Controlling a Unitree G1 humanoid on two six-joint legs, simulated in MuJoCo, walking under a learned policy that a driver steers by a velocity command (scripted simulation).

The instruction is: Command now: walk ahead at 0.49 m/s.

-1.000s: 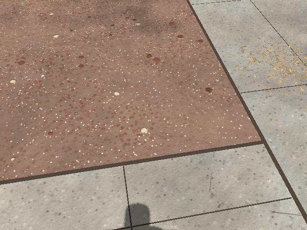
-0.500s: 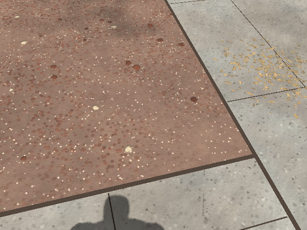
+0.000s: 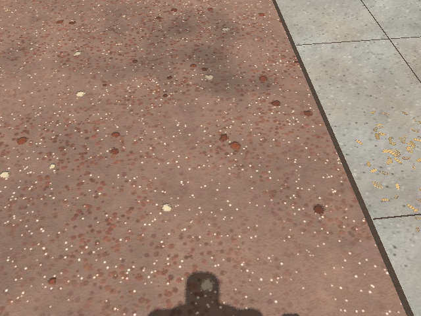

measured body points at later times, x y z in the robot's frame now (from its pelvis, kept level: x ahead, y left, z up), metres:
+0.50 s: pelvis +0.29 +0.06 +0.00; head +0.30 +0.06 +0.45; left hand +0.45 +0.31 -0.13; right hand +0.27 -0.20 -0.14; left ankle +0.26 +0.15 -0.75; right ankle +0.40 -0.13 -0.67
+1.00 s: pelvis +0.55 -0.06 +0.00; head +0.58 -0.09 +0.45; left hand +0.73 +0.17 -0.11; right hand +0.61 -0.38 -0.10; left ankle +0.73 +0.09 -0.67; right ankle +0.52 -0.11 -0.75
